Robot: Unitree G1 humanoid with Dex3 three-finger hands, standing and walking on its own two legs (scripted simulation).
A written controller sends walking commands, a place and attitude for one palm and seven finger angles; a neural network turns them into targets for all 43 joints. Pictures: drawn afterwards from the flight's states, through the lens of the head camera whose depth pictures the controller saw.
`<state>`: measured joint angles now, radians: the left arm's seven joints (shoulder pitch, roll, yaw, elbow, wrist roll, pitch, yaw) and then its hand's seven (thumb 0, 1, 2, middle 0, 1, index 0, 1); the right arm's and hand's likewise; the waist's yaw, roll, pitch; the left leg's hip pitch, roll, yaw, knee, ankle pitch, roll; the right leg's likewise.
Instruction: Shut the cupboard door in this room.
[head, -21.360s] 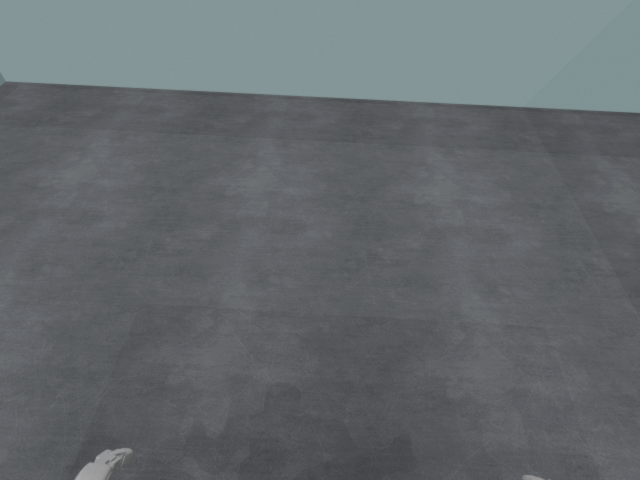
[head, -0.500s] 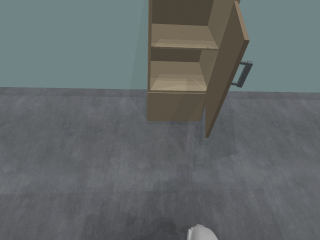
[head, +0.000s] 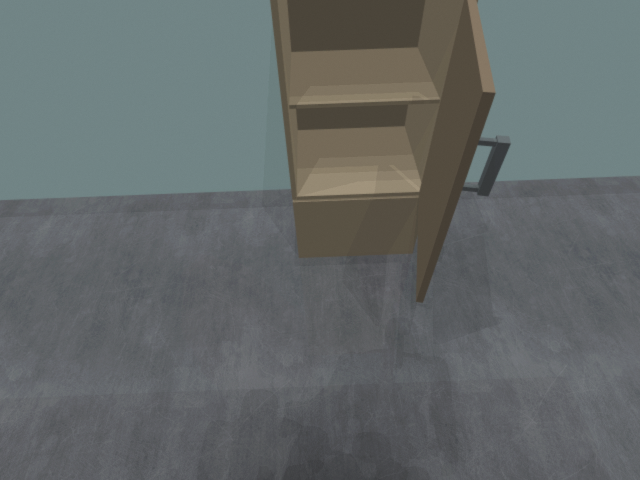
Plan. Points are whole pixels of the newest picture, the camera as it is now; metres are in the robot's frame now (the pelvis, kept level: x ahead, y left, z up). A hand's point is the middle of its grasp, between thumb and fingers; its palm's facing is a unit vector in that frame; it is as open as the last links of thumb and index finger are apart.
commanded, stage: stand and wait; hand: left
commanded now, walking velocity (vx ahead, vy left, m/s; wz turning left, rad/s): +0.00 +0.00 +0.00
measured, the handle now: (480, 166) +0.64 -0.26 +0.01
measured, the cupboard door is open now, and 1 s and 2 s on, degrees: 78 78 78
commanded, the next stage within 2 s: turn or walk to find it in 0.26 s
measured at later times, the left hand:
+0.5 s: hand out of the picture +0.00 +0.18 -0.17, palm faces +0.01 -0.99 -0.16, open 7.4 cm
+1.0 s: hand out of the picture +0.11 +0.19 -0.17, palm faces -0.01 -0.98 -0.22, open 7.3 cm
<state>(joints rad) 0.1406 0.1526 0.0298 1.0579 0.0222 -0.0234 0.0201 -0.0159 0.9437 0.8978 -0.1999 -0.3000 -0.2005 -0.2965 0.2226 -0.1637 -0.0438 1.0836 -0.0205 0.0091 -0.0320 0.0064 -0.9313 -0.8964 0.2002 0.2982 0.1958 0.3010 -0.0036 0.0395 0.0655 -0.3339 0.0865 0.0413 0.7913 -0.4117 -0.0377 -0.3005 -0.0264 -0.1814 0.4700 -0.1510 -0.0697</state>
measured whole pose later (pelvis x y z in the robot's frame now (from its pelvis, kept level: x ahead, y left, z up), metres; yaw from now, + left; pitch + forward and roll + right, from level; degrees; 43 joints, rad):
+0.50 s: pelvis +0.05 +0.02 +0.01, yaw -3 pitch -1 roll +0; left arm 0.35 0.12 0.01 1.19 0.01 0.00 0.01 0.01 0.91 0.90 -0.20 -0.30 -0.20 -0.30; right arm 0.30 -0.13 -0.01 1.14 -0.02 -0.01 -0.03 0.00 -0.92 -0.90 0.20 0.30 0.20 0.30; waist 0.02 0.01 0.03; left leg -0.10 0.04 0.12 0.39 -0.28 -0.01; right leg -0.23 -0.04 -0.12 0.43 -0.19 -0.02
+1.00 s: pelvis +0.09 +0.01 +0.00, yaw -3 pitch +0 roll +0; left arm 0.24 0.16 0.01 1.14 0.01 -0.02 0.04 0.02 0.94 0.90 -0.20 -0.30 -0.20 -0.30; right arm 0.26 -0.13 -0.02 1.16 -0.01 -0.02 -0.06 0.01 -0.92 -0.90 0.20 0.30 0.20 0.30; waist 0.00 0.01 0.03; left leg -0.05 0.07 0.11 0.43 -0.37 -0.04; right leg -0.20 -0.02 -0.12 0.51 -0.30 -0.02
